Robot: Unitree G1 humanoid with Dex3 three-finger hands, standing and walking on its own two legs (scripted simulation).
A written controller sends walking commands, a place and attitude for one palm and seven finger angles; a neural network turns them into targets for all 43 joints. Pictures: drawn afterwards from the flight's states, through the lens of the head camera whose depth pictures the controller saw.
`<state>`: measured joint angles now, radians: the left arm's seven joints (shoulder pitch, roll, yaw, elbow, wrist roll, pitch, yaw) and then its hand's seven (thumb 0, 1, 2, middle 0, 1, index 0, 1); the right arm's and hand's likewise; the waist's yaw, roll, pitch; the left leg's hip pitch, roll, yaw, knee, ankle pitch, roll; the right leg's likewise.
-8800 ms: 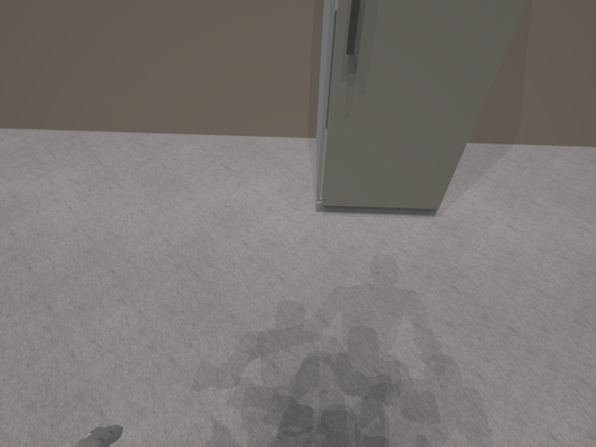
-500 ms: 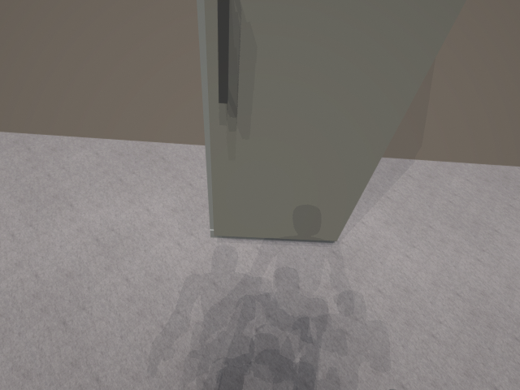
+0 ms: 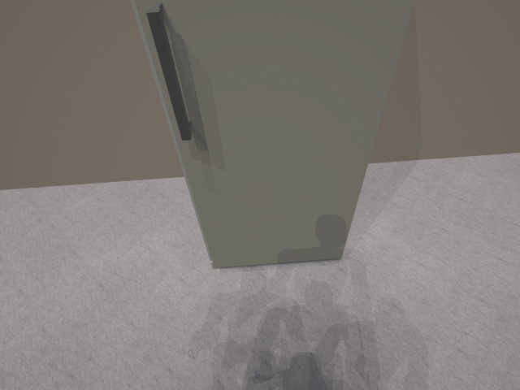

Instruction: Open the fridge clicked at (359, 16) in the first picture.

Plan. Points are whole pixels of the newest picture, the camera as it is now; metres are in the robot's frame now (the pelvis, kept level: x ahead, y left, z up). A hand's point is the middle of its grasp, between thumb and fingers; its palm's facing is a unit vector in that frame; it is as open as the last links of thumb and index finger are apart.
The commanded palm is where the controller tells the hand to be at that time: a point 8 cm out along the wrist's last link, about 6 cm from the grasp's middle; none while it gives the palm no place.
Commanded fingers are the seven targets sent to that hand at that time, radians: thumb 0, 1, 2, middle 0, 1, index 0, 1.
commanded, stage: take the last steps up to it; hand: left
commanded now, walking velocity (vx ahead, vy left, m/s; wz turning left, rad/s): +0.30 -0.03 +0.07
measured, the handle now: (174, 78) +0.67 +0.18 +0.16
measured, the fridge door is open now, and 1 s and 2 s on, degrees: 0 0 0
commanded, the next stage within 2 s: come to a stop and stand still in 0.42 s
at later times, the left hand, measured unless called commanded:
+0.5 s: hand out of the picture +0.04 +0.13 -0.17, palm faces +0.18 -0.98 -0.13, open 7.4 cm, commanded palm none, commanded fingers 0.00 0.90 0.90 -0.20 -0.30 -0.20 -0.30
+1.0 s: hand (183, 312) +0.31 +0.17 -0.16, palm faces +0.05 -0.96 -0.29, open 7.4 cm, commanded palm none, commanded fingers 0.00 0.90 0.90 -0.20 -0.30 -0.20 -0.30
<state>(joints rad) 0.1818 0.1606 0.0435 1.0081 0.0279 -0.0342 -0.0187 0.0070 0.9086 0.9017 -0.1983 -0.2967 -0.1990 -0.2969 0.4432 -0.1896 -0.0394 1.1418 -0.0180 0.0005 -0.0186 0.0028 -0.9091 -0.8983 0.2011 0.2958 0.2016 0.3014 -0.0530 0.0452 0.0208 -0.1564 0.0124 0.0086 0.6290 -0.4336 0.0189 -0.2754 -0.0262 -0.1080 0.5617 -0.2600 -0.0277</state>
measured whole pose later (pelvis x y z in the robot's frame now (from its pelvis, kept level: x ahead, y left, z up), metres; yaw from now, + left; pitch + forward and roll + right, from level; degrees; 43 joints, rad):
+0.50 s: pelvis +0.18 +0.01 -0.01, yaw +2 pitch +0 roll -1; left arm 0.52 0.07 0.01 1.18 0.02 -0.06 0.03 0.01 0.91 0.90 -0.20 -0.30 -0.20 -0.30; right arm 0.08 -0.15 -0.03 1.02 -0.02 -0.03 0.01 0.00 -0.91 -0.90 0.20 0.30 0.20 0.30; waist 0.07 0.01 0.07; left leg -0.41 0.03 0.13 0.58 -0.15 0.05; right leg 0.04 -0.01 -0.14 0.45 -0.46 -0.02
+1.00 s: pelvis +0.22 -0.03 +0.00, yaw +1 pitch -1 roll +1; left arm 0.16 0.20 0.06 0.96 0.02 0.02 0.03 0.00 0.91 0.90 -0.20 -0.30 -0.20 -0.30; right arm 0.18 -0.19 -0.07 1.02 -0.02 0.03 -0.02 0.00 -0.91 -0.90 0.20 0.30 0.20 0.30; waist -0.01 0.01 0.07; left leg -0.31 0.07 0.13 0.58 -0.24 -0.01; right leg -0.27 -0.05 -0.04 0.60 -0.30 0.02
